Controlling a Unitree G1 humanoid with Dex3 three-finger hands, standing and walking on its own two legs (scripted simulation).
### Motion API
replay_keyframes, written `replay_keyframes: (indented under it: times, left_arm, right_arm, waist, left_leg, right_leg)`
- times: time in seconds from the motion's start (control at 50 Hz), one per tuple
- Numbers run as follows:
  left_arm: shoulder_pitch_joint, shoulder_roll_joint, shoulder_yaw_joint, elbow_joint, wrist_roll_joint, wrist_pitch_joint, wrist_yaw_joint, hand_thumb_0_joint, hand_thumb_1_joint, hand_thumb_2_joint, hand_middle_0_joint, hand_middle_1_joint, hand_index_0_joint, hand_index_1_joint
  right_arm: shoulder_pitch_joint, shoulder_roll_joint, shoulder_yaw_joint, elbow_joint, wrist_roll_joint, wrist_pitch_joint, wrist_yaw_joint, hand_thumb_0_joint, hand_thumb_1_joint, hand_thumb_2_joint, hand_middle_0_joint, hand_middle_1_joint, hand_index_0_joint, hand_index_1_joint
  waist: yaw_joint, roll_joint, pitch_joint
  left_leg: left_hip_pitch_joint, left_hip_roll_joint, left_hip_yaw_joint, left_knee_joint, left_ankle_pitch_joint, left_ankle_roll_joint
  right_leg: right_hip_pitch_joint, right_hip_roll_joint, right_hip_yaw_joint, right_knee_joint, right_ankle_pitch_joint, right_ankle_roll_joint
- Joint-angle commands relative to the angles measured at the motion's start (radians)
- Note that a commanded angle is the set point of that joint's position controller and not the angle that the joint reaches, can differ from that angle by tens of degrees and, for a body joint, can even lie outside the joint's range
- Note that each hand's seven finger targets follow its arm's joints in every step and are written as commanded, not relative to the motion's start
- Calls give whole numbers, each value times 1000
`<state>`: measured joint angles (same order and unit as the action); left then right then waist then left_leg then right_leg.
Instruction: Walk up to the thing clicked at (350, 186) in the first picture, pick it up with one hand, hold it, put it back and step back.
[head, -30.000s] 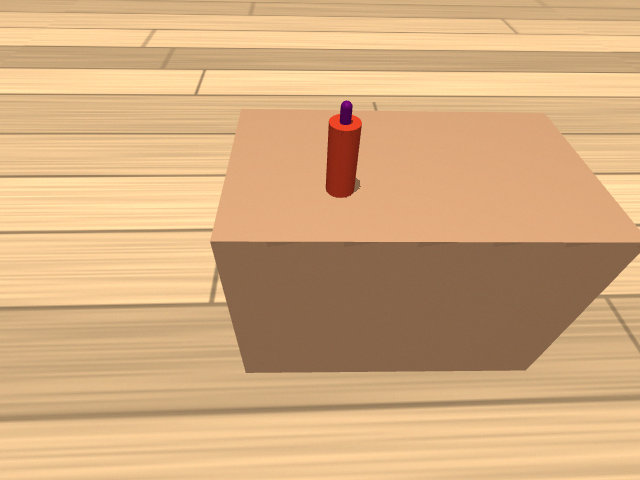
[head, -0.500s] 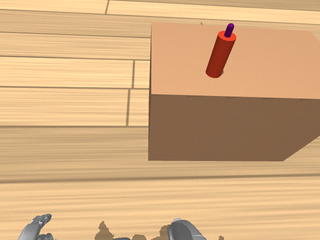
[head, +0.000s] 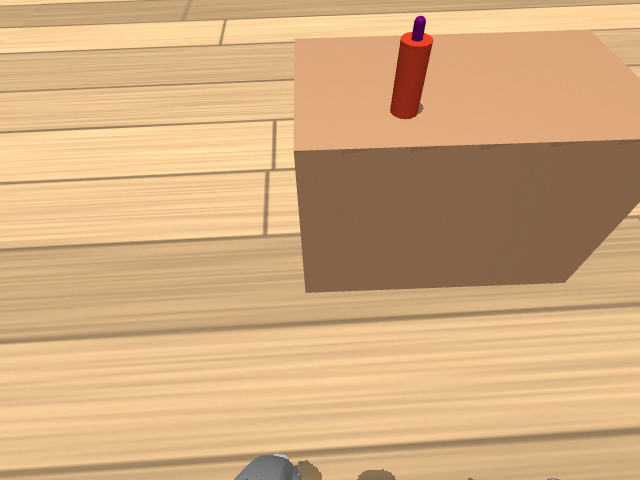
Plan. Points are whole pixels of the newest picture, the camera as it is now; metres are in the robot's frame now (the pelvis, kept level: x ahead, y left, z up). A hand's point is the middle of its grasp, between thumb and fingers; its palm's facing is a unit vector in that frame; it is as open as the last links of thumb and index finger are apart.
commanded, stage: step back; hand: right
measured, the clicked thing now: (411, 68) +0.96 -0.18 +0.00
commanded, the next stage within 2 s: stand in 1.50 s
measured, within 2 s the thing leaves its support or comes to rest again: neither
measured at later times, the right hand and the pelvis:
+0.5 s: hand out of the picture -0.05 -0.30 -0.14, palm faces +0.00 +0.91 -0.41, open 7.4 cm; pelvis -0.16 -0.02 +0.00, yaw -2 degrees
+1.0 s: hand out of the picture -0.09 -0.28 -0.15, palm faces -0.03 +0.94 -0.35, open 7.4 cm; pelvis -0.16 -0.03 +0.00, yaw +2 degrees
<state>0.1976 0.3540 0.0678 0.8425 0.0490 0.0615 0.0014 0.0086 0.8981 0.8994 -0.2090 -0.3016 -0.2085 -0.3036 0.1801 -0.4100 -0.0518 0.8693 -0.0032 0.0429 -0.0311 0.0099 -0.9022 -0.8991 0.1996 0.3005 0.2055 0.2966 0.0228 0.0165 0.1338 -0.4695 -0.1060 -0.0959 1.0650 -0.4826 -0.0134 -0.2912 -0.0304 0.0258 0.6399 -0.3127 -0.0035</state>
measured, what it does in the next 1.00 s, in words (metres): walks backwards: left foot, then right foot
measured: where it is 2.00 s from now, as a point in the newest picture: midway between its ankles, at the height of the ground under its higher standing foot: outside the picture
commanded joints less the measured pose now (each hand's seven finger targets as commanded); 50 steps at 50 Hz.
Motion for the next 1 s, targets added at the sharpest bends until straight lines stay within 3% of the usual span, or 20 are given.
replay_keyframes:
  times: [0.0, 0.06, 0.08, 0.12, 0.14, 0.2, 0.32, 0.4, 0.42, 0.44, 0.46, 0.52, 0.62, 0.68, 0.7, 0.74, 0.76, 0.92, 0.94, 0.98]
  left_arm:
    - [-66, 272, 72, -129, -2, -30, 34, 0, 900, 900, -200, -300, -200, -300]
    - [-88, 268, 60, -135, -23, -10, 26, 0, 900, 900, -200, -300, -200, -300]
    - [-56, 233, 43, -140, -25, -5, 21, 0, 900, 900, -200, -300, -200, -300]
    - [-119, 229, 49, -154, -35, -1, 33, 0, 900, 900, -200, -300, -200, -300]
    - [-118, 251, 60, -134, -24, 5, 38, 0, 900, 900, -200, -300, -200, -300]
    - [-39, 237, 64, -79, -38, 8, 29, 0, 900, 900, -200, -300, -200, -300]
    - [-16, 216, 52, -50, -18, -31, -8, 0, 900, 900, -200, -300, -200, -300]
    - [142, 205, 63, 72, -12, -61, -3, 0, 900, 900, -200, -300, -200, -300]
    - [138, 259, 82, 75, 4, -67, 0, 0, 900, 900, -200, -300, -200, -300]
    - [90, 337, 97, 38, 13, -71, 4, 0, 900, 900, -200, -300, -200, -300]
    - [-6, 408, 105, 9, 13, -70, 4, 0, 900, 900, -200, -300, -200, -300]
    - [-103, 284, 75, -11, 1, -93, 10, 0, 900, 900, -200, -300, -200, -300]
    - [-40, 301, 79, 11, 3, -96, -2, 0, 900, 900, -200, -300, -200, -300]
    - [-29, 270, 51, 20, -10, -77, -8, 0, 900, 900, -200, -300, -200, -300]
    - [-8, 229, 32, 26, -13, -72, -9, 0, 900, 900, -200, -300, -200, -300]
    - [-63, 228, 37, 29, -36, -67, -4, 0, 900, 900, -200, -300, -200, -300]
    - [-64, 252, 41, 26, -30, -67, -4, 0, 900, 900, -200, -300, -200, -300]
    - [48, 200, 43, 118, -19, -94, -3, 0, 900, 900, -200, -300, -200, -300]
    - [50, 228, 53, 123, -10, -98, 2, 0, 900, 900, -200, -300, -200, -300]
    - [-18, 347, 69, 100, -3, -108, 7, 0, 900, 900, -200, -300, -200, -300]
  right_arm:
    - [-5, -151, -40, -85, -19, -30, -6, 0, -900, -900, 200, 300, 200, 300]
    - [88, -140, -46, -36, -21, -39, -1, 0, -900, -900, 200, 300, 200, 300]
    - [77, -182, -59, -33, -28, -41, -3, 0, -900, -900, 200, 300, 200, 300]
    - [24, -374, -92, -69, -33, -38, 6, 0, -900, -900, 200, 300, 200, 300]
    - [-6, -346, -94, -72, -37, -42, 3, 0, -900, -900, 200, 300, 200, 300]
    - [-80, -248, -59, -80, -37, -47, -9, 0, -900, -900, 200, 300, 200, 300]
    - [-16, -239, -74, -68, -45, -44, 7, 0, -900, -900, 200, 300, 200, 300]
    - [-42, -237, -71, -56, -46, -16, 21, 0, -900, -900, 200, 300, 200, 300]
    - [-24, -180, -56, -65, -41, -17, 23, 0, -900, -900, 200, 300, 200, 300]
    - [-75, -111, -33, -91, -31, -25, 21, 0, -900, -900, 200, 300, 200, 300]
    - [-125, -180, -57, -83, -31, -27, 10, 0, -900, -900, 200, 300, 200, 300]
    - [-27, -174, -53, -14, -11, -47, 20, 0, -900, -900, 200, 300, 200, 300]
    - [-48, -164, -44, -7, -26, -67, 41, 0, -900, -900, 200, 300, 200, 300]
    - [22, -144, -54, 44, -27, -86, 33, 0, -900, -900, 200, 300, 200, 300]
    - [56, -154, -61, 55, -30, -94, 26, 0, -900, -900, 200, 300, 200, 300]
    - [91, -302, -87, 55, -26, -96, 27, 0, -900, -900, 200, 300, 200, 300]
    - [77, -291, -90, 51, -31, -98, 28, 0, -900, -900, 200, 300, 200, 300]
    - [-64, -179, -45, 31, -20, -73, 30, 0, -900, -900, 200, 300, 200, 300]
    - [-65, -141, -32, 24, -15, -69, 30, 0, -900, -900, 200, 300, 200, 300]
    - [-62, -116, -29, 33, -16, -65, 19, 0, -900, -900, 200, 300, 200, 300]
  waist:
    - [14, -222, -132]
    - [-25, -175, -184]
    - [-10, -103, -198]
    - [-57, 214, -185]
    - [-48, 138, -157]
    - [21, 68, -121]
    - [-48, 155, -183]
    - [21, 136, -172]
    - [10, -3, -143]
    - [43, -208, -78]
    - [49, -217, 15]
    - [-25, -83, -2]
    - [32, -193, -30]
    - [-8, -148, -66]
    - [-21, -99, -103]
    - [-48, 113, -141]
    - [-47, 74, -127]
    - [34, 92, -126]
    - [43, 22, -129]
    - [35, -182, -67]
  left_leg:
    - [27, 76, 46, -251, -50, 5]
    - [204, 57, 139, -644, 228, 18]
    - [297, 128, 15, -674, 334, 46]
    - [173, 521, -452, -750, 549, 294]
    - [104, 525, -444, -749, 502, 319]
    - [125, 392, -187, -677, 563, 239]
    - [306, 343, -158, -715, -11, 221]
    - [135, 294, -67, -611, -53, 153]
    - [-30, 219, -8, -466, -73, 85]
    - [-166, 65, 45, -317, -76, 14]
    - [-62, 106, -55, -178, -70, -11]
    - [-47, 63, -43, -127, 98, -2]
    - [54, 119, 61, -392, 39, -11]
    - [289, 53, 133, -639, 169, 19]
    - [401, 94, 58, -669, 197, 31]
    - [299, 419, -438, -807, -116, 233]
    - [287, 437, -463, -830, -155, 265]
    - [65, 257, -98, -651, 89, 110]
    - [-20, 217, -59, -578, 78, 66]
    - [-40, 83, 15, -288, -55, 10]
  right_leg:
    - [153, -239, 194, -118, 498, -200]
    - [139, -181, 143, 17, 437, -145]
    - [27, -135, 128, 70, 309, -93]
    - [-132, 81, 54, 428, -349, -10]
    - [-111, 90, 150, 574, -336, -11]
    - [-158, 115, 179, 692, -219, -11]
    - [-99, 62, 39, 163, -236, 21]
    - [190, 71, -32, -304, -70, -44]
    - [250, -5, 153, -320, -181, -77]
    - [110, -233, 499, -436, -523, -149]
    - [-183, -375, 613, -478, -668, -253]
    - [-34, -195, 272, -356, -222, -164]
    - [46, -215, 222, -326, -234, -169]
    - [0, -168, 123, -173, 33, -127]
    - [-51, -137, 81, -75, 106, -104]
    - [-122, 20, -38, 173, -261, -34]
    - [-135, -1, 22, 251, -288, -34]
    - [206, 40, -70, -204, 14, -28]
    - [281, 4, 7, -235, 14, -42]
    - [85, -323, 436, -425, -359, -188]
